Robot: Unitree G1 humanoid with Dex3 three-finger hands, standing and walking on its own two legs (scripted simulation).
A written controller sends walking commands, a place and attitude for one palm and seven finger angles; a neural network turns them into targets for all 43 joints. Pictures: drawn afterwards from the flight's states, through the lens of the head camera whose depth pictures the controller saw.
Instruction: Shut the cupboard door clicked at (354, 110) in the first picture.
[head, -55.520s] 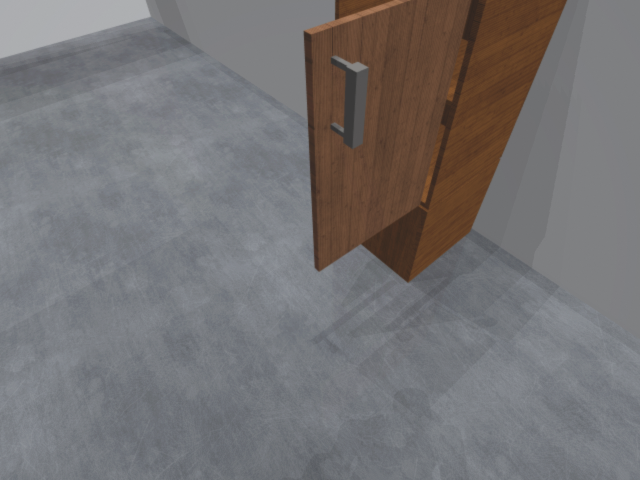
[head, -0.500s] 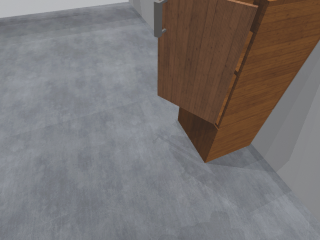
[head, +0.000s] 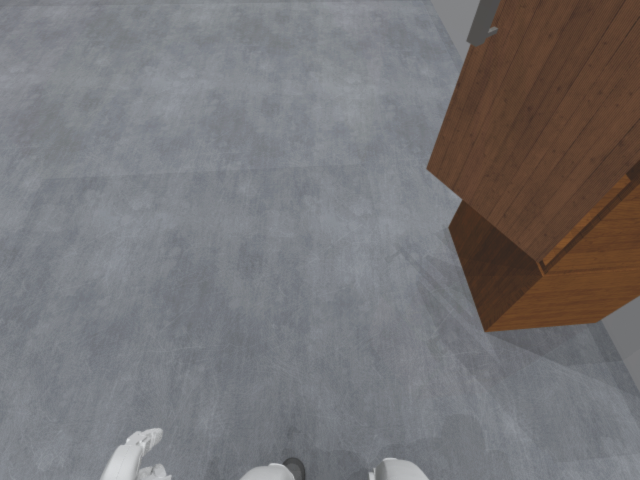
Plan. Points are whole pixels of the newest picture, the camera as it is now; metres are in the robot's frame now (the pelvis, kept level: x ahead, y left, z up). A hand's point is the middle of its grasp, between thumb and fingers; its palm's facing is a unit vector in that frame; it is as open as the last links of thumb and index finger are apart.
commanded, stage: walk to a spot facing it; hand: left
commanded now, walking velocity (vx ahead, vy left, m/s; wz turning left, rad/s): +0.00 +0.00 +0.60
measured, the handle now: (496, 1) +0.87 -0.30 +0.14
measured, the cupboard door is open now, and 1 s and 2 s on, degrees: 31 31 31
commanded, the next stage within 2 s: turn to face it in 1.32 s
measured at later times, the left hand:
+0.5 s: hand out of the picture -0.02 +0.16 -0.16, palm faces +0.36 -0.90 -0.27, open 7.4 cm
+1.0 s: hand out of the picture +0.12 +0.29 -0.15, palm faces +0.51 -0.83 -0.22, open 7.4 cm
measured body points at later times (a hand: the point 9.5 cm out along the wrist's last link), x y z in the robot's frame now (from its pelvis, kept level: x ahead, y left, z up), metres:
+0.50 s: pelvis +0.01 -0.04 +0.00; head +0.08 -0.02 +0.44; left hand -0.04 +0.21 -0.14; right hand +0.18 -0.25 -0.15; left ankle -0.04 +0.09 -0.69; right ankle +0.00 -0.16 -0.74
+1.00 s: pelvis +0.12 +0.05 +0.00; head +0.16 +0.08 +0.45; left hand +0.10 +0.33 -0.13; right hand +0.22 -0.17 -0.15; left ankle -0.03 +0.08 -0.74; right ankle +0.29 -0.02 -0.70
